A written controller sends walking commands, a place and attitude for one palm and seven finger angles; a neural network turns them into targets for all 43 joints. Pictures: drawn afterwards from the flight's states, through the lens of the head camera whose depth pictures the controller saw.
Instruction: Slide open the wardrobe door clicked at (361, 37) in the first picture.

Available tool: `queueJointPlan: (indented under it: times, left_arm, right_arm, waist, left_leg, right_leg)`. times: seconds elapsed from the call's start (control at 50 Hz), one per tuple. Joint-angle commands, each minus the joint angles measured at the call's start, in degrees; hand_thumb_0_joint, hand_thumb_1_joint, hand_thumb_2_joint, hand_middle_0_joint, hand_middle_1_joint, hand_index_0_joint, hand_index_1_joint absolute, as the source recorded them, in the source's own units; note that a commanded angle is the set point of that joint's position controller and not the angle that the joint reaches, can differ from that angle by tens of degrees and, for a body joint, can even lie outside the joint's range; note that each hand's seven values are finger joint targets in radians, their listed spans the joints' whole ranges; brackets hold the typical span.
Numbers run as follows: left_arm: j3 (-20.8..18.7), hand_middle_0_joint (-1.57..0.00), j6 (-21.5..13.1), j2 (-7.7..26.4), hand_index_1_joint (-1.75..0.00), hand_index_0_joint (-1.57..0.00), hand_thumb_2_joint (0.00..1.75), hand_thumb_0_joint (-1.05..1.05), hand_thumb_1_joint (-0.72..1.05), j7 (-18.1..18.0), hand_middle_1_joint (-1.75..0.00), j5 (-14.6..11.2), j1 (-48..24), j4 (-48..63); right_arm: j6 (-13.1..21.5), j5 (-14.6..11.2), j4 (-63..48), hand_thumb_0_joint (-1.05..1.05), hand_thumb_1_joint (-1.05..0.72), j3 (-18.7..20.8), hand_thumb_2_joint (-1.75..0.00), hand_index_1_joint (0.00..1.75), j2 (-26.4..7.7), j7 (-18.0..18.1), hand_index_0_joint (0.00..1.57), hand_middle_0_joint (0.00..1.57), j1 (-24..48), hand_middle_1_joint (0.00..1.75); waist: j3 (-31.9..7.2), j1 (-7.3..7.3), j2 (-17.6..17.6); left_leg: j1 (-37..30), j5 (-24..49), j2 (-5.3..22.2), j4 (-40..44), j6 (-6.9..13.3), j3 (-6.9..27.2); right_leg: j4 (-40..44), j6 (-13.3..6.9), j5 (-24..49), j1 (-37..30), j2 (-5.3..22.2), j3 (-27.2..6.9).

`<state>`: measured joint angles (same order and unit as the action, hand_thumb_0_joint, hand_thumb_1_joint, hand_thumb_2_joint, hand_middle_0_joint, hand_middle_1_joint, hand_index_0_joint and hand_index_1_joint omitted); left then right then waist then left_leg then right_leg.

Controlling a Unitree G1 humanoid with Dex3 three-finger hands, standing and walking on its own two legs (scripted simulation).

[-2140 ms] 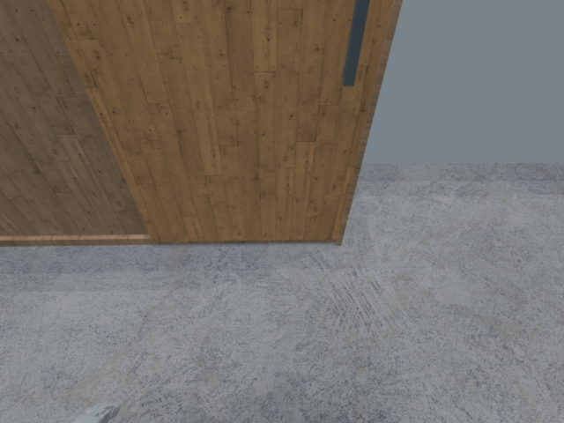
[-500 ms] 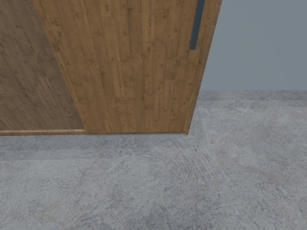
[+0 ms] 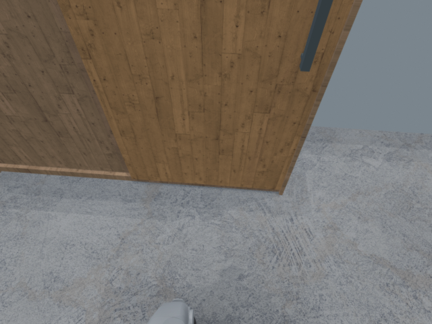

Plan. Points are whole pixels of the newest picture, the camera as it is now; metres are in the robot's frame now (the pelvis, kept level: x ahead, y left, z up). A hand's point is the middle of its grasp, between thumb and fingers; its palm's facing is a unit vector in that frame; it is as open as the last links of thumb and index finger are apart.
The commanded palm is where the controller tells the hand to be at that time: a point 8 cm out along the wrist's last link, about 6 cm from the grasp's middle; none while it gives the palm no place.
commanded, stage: take the last steps up to it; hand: right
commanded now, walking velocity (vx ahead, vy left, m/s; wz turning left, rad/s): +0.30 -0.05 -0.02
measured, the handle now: (317, 16) +0.82 -0.18 +0.18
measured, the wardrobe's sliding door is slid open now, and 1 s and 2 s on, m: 0.00 0.00 0.00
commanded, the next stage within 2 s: come to a stop and stand still in 0.70 s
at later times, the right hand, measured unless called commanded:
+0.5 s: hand out of the picture +0.14 -0.21 -0.19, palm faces +0.12 +0.98 -0.14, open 7.4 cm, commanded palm none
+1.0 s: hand (307, 223) +0.40 -0.20 -0.17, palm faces +0.07 +0.97 -0.21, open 7.4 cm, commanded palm none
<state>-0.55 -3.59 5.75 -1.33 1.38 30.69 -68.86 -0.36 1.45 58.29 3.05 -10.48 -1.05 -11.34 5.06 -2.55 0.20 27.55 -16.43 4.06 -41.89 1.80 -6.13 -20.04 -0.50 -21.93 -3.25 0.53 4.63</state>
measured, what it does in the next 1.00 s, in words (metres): walks ahead: left foot, then right foot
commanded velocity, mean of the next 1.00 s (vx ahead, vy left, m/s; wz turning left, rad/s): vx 0.11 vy -0.07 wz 0.01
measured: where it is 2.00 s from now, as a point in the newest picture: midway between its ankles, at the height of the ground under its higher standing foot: (232, 312)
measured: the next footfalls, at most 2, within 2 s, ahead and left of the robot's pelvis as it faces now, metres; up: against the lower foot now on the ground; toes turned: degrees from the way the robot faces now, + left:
left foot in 0.06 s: +0.17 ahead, +0.12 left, +0.00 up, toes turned +7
right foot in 0.44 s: +0.23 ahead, -0.13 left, +0.00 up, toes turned -12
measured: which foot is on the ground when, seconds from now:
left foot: up 0.00-0.04, down 0.06-0.44, up 0.46-0.84, down 0.86-1.00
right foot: down 0.00-0.06, up 0.08-0.42, down 0.44-0.88, up 0.90-1.00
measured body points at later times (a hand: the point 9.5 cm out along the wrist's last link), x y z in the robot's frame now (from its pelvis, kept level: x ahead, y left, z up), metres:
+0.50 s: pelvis +0.16 -0.03 -0.01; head +0.16 -0.06 +0.44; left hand +0.25 +0.20 -0.13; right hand +0.13 -0.26 -0.18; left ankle +0.13 +0.10 -0.70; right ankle +0.19 -0.12 -0.73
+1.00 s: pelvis +0.32 -0.02 -0.01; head +0.35 -0.01 +0.44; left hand +0.28 +0.19 -0.17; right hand +0.40 -0.25 -0.15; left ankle +0.39 +0.08 -0.73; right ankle +0.24 -0.13 -0.68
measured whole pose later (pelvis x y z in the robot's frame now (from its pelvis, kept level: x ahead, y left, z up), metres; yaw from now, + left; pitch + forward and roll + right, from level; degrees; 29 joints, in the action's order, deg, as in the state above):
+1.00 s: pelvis +0.32 -0.02 -0.01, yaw -4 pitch -1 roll +0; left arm -2.9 1.5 7.2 -1.7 0.2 19.1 -64.5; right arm 1.3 1.4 57.3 2.3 -7.6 2.3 -7.8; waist 5.6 -1.7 -1.7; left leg 20.2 -12.6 3.4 -34.3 2.1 -9.0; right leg -58.1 1.3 -31.8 18.3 1.7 2.3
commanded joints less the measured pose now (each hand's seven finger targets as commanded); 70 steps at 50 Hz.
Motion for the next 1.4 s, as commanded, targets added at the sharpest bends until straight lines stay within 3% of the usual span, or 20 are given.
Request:
queueJointPlan:
  times: [0.0, 0.02, 0.04, 0.06, 0.16, 0.32, 0.38, 0.42, 0.46, 0.5, 0.6, 0.74, 0.8, 0.84, 0.88, 1.02, 1.18, 1.22, 1.26, 1.38]
  left_arm:
    - [-2.2, -0.20, -0.9, 10.9, -0.30, -0.20, 0.90, 0.00, 0.90, -0.8, -0.30, -0.7, -1.1, 2.0]
    - [-2.1, -0.20, -0.9, 9.0, -0.30, -0.20, 0.90, 0.00, 0.90, -0.3, -0.30, -1.0, -0.1, 2.5]
    - [-1.6, -0.20, -1.0, 5.6, -0.30, -0.20, 0.90, 0.00, 0.90, 0.2, -0.30, -1.5, 2.9, 4.4]
    - [-2.4, -0.20, -0.2, 6.7, -0.30, -0.20, 0.90, 0.00, 0.90, 0.2, -0.30, -1.1, -2.1, 5.6]
    - [-2.7, -0.20, 2.7, 2.9, -0.30, -0.20, 0.90, 0.00, 0.90, 1.3, -0.30, 0.5, -2.3, 5.2]
    - [-3.0, -0.20, 1.8, 3.9, -0.30, -0.20, 0.90, 0.00, 0.90, 2.7, -0.30, 0.0, -9.9, 11.1]
    - [-3.2, -0.20, 0.9, 6.3, -0.30, -0.20, 0.90, 0.00, 0.90, 2.2, -0.30, 0.0, -4.8, 10.0]
    - [-5.2, -0.20, 0.5, 15.6, -0.30, -0.20, 0.90, 0.00, 0.90, 1.0, -0.30, 1.0, 4.0, 8.8]
    - [-4.1, -0.20, 0.5, 13.3, -0.30, -0.20, 0.90, 0.00, 0.90, 0.1, -0.30, 0.5, 0.1, 9.4]
    - [-2.8, -0.20, -0.6, 10.0, -0.30, -0.20, 0.90, 0.00, 0.90, -0.1, -0.30, 0.1, -6.3, 10.9]
    - [-2.5, -0.20, -1.6, 9.0, -0.30, -0.20, 0.90, 0.00, 0.90, -0.5, -0.30, -0.3, -5.6, 8.8]
    - [-2.8, -0.20, -0.2, 8.6, -0.30, -0.20, 0.90, 0.00, 0.90, -0.4, -0.30, 0.0, -3.6, 5.5]
    - [-2.6, -0.20, 0.3, 8.7, -0.30, -0.20, 0.90, 0.00, 0.90, -0.6, -0.30, -0.4, -5.2, 5.0]
    - [-1.9, -0.20, 0.3, 4.8, -0.30, -0.20, 0.90, 0.00, 0.90, -0.2, -0.30, -1.5, -2.4, 5.9]
    - [-2.5, -0.20, 2.4, 4.4, -0.30, -0.20, 0.90, 0.00, 0.90, -1.1, -0.30, -1.7, -3.3, 6.4]
    - [-3.9, -0.20, 6.9, 5.3, -0.30, -0.20, 0.90, 0.00, 0.90, 0.1, -0.30, -0.5, -10.3, 9.2]
    - [-3.6, -0.20, 4.5, 6.6, -0.30, -0.20, 0.90, 0.00, 0.90, 0.5, -0.30, -0.7, -8.1, 12.0]
    - [-4.8, -0.20, 3.4, 15.2, -0.30, -0.20, 0.90, 0.00, 0.90, 0.3, -0.30, 0.2, -9.9, 14.6]
    - [-4.3, -0.20, 3.3, 15.5, -0.30, -0.20, 0.90, 0.00, 0.90, -1.1, -0.30, 0.8, -17.0, 16.4]
    - [-3.5, -0.20, 2.6, 13.1, -0.30, -0.20, 0.90, 0.00, 0.90, -2.4, -0.30, -0.1, -14.9, 14.6]
  right_arm:
    - [2.7, 0.1, -0.4, 0.00, -0.90, 1.3, -0.90, 0.30, -3.7, 0.1, 0.20, 0.20, -10.2, 0.30]
    - [3.7, 0.5, 1.5, 0.00, -0.90, 2.5, -0.90, 0.30, -7.9, 0.7, 0.20, 0.20, -17.3, 0.30]
    - [4.1, 0.2, 2.3, 0.00, -0.90, 3.9, -0.90, 0.30, -14.2, 1.7, 0.20, 0.20, -22.8, 0.30]
    - [3.4, -0.9, 2.1, 0.00, -0.90, 3.9, -0.90, 0.30, -14.3, 1.9, 0.20, 0.20, -20.3, 0.30]
    - [3.6, 0.3, -1.9, 0.00, -0.90, 1.2, -0.90, 0.30, -5.4, 2.6, 0.20, 0.20, -3.8, 0.30]
    - [3.6, 0.5, -0.6, 0.00, -0.90, 2.1, -0.90, 0.30, -8.5, 1.6, 0.20, 0.20, -6.5, 0.30]
    - [2.6, 0.2, -0.8, 0.00, -0.90, 2.0, -0.90, 0.30, -7.0, 1.3, 0.20, 0.20, -6.1, 0.30]
    - [2.4, -0.3, -3.8, 0.00, -0.90, 0.9, -0.90, 0.30, -0.9, 0.6, 0.20, 0.20, -4.8, 0.30]
    - [2.9, 0.6, -4.6, 0.00, -0.90, 1.3, -0.90, 0.30, -3.0, 0.7, 0.20, 0.20, -0.9, 0.30]
    - [2.9, 0.8, -2.2, 0.00, -0.90, 1.4, -0.90, 0.30, -2.8, 0.0, 0.20, 0.20, -3.4, 0.30]
    - [1.6, 0.4, -0.9, 0.00, -0.90, 0.6, -0.90, 0.30, -0.8, 0.2, 0.20, 0.20, -5.2, 0.30]
    - [1.9, 0.2, -3.0, 0.00, -0.90, 0.2, -0.90, 0.30, -0.1, 0.5, 0.20, 0.20, 1.1, 0.30]
    - [2.5, 0.4, -0.1, 0.00, -0.90, 0.7, -0.90, 0.30, -1.4, 1.0, 0.20, 0.20, -7.7, 0.30]
    - [3.9, 0.3, 2.4, 0.00, -0.90, 1.8, -0.90, 0.30, -9.4, 2.6, 0.20, 0.20, -15.8, 0.30]
    - [3.1, -0.4, 1.2, 0.00, -0.90, 1.8, -0.90, 0.30, -11.0, 3.2, 0.20, 0.20, -12.1, 0.30]
    - [0.3, 0.2, -3.5, 0.00, -0.90, 2.2, -0.90, 0.30, -8.6, 4.4, 0.20, 0.20, -1.3, 0.30]
    - [-1.3, 0.2, -6.5, 0.00, -0.90, 2.5, -0.90, 0.30, -9.2, 3.3, 0.20, 0.20, 2.0, 0.30]
    - [-2.3, -0.7, -7.9, 0.00, -0.90, 1.0, -0.90, 0.30, -2.1, 2.9, 0.20, 0.20, -0.6, 0.30]
    - [-3.0, 0.4, -6.6, 0.00, -0.90, 2.0, -0.90, 0.30, -5.1, 2.8, 0.20, 0.20, -1.0, 0.30]
    - [-3.0, 0.2, -2.5, 0.00, -0.90, 2.7, -0.90, 0.30, -6.7, 1.3, 0.20, 0.20, -6.7, 0.30]
  waist:
    - [-2.5, 8.22, -2.9]
    - [-7.5, 10.60, 3.8]
    - [-14.6, 10.58, 16.8]
    - [-10.0, 10.11, 10.2]
    - [-1.1, 0.67, 4.4]
    - [-0.2, 1.94, 5.6]
    - [-0.5, -0.93, -1.0]
    - [0.4, -4.04, -23.0]
    - [0.6, -2.74, -13.1]
    - [0.8, 0.62, -6.2]
    - [-3.0, 2.27, -4.7]
    - [0.6, 0.91, -6.8]
    - [-2.7, 5.37, -3.0]
    - [-11.4, 6.50, 12.7]
    - [-12.5, 4.70, 12.2]
    - [-7.3, 2.96, 7.6]
    - [-9.4, 0.01, 8.8]
    - [-3.5, -0.05, -20.4]
    - [-0.8, 1.89, -13.6]
    - [-4.8, 1.83, -7.1]
  left_leg:
    - [-22.9, 6.7, -3.4, 9.6, 1.5, -2.1]
    - [-35.3, 2.7, 4.0, 13.4, 4.2, 6.4]
    - [-43.2, -0.7, 22.0, 22.7, 10.6, 33.1]
    - [-34.8, -12.2, 24.3, 29.3, 12.8, 37.3]
    - [-5.6, -12.0, 15.5, 32.6, 6.8, 14.6]
    - [-5.2, -12.6, 12.7, 31.3, 6.7, 8.6]
    - [-0.3, -15.6, 7.8, 21.3, 4.1, 4.4]
    - [12.2, -16.7, -3.8, -9.8, -1.0, -5.0]
    - [16.8, -11.5, 0.2, -26.4, 0.0, 3.5]
    - [14.0, -2.5, 2.9, -26.6, -0.9, 4.8]
    - [9.2, 1.1, 2.9, -17.1, -3.1, 2.8]
    - [-0.8, 2.2, 0.5, 3.0, -1.5, -0.6]
    - [-17.0, 10.8, -1.7, 12.8, -1.0, -1.9]
    - [-35.0, 47.6, 17.6, 15.9, 5.7, 19.1]
    - [-26.6, 62.1, 21.9, 17.0, 11.9, 19.4]
    - [-11.5, 37.2, 16.6, 21.1, 8.9, 9.7]
    - [-6.1, 9.3, 10.1, 14.8, 3.0, 7.0]
    - [2.8, -15.5, -2.5, -3.1, -3.9, 1.1]
    - [1.0, -10.4, -2.9, -16.5, -3.4, 11.1]
    - [4.9, -0.3, -3.5, -22.7, -5.6, 11.5]
  right_leg:
    - [-9.8, -6.0, 34.9, 13.4, 10.2, -2.7]
    - [-24.7, -3.7, 25.2, 22.2, 6.9, -0.6]
    - [-44.5, -1.3, -6.0, 34.2, -0.4, 1.6]
    - [-53.4, -2.1, -11.1, 37.5, 1.7, -3.1]
    - [-47.4, 0.2, 1.8, 30.9, 8.0, -3.2]
    - [-21.5, 1.2, 5.0, 22.2, 5.3, 2.7]
    - [-10.5, 1.4, 3.8, 8.5, 3.0, 4.5]
    - [9.9, -6.9, -13.7, 3.9, 22.0, -26.3]
    - [11.4, -10.4, -11.8, 6.7, 23.3, -29.4]
    - [10.2, -7.9, 1.9, 9.3, 18.6, -17.5]
    - [7.7, -9.0, 30.5, 4.8, 15.2, -5.6]
    - [3.4, -8.4, 31.9, 7.6, 15.2, -2.7]
    - [-7.8, -5.2, 31.3, 12.1, 11.9, 0.0]
    - [-27.9, 0.7, 4.2, 26.3, 2.3, 3.7]
    - [-39.1, 1.5, -14.2, 24.2, 2.3, -3.0]
    - [-44.1, 3.6, -4.8, 26.9, 1.9, -4.3]
    - [-9.9, 2.7, 8.9, 11.4, 1.1, -0.3]
    - [8.4, -2.5, 6.9, 19.5, 19.8, -25.4]
    - [11.1, -3.4, 2.4, 26.4, 20.3, -26.4]
    - [6.9, -3.5, 17.4, 10.5, 16.3, -14.5]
